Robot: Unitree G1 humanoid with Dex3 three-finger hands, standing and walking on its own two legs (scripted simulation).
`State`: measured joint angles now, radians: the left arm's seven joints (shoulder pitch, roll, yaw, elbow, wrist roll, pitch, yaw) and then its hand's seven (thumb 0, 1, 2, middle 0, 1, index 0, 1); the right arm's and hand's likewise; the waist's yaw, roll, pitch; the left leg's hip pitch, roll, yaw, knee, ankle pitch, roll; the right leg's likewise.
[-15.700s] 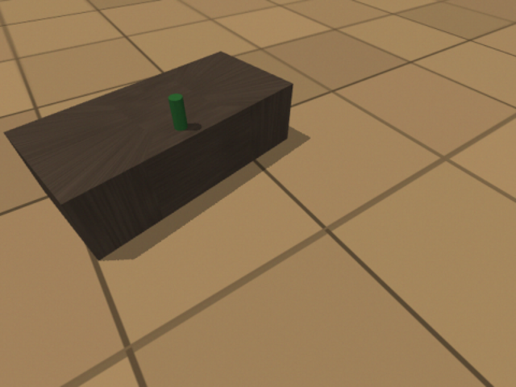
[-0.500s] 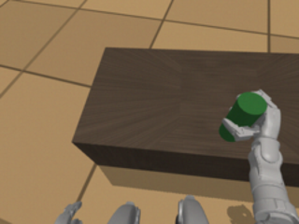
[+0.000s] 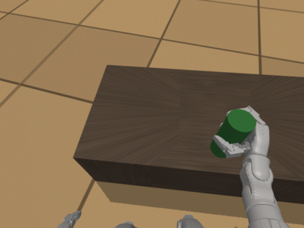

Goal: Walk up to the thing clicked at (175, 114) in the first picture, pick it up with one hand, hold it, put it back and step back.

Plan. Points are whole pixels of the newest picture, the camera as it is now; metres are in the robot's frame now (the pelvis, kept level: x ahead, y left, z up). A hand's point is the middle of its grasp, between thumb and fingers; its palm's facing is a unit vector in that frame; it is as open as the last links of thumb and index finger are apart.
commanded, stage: lift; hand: right
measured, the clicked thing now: (229, 136) +0.36 -0.18 +0.03
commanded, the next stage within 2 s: hold in 0.34 s
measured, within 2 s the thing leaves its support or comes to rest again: neither
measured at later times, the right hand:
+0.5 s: hand (232, 132) +0.36 -0.18 +0.06, palm faces +0.20 +0.98 +0.00, open 9.5 cm
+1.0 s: hand (239, 137) +0.34 -0.18 +0.07, palm faces +0.20 +0.98 +0.00, open 9.5 cm
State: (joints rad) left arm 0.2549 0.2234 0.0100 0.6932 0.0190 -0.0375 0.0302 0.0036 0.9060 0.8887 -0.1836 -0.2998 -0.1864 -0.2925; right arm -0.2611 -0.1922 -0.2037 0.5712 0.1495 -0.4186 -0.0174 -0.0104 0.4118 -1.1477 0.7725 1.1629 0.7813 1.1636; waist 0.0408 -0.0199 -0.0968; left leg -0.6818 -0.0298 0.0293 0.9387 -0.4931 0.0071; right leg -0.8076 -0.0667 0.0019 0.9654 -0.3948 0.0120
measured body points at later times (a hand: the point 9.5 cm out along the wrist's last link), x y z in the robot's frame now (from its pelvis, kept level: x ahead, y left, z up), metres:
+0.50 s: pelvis +0.01 +0.00 +0.02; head +0.06 -0.01 +0.46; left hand +0.14 +0.25 -0.09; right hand +0.34 -0.23 +0.06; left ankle -0.02 +0.12 -0.68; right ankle +0.04 -0.13 -0.68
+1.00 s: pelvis +0.00 -0.01 +0.02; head +0.04 -0.02 +0.47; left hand +0.14 +0.23 -0.08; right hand +0.32 -0.24 +0.07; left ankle -0.02 +0.12 -0.68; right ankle +0.04 -0.13 -0.68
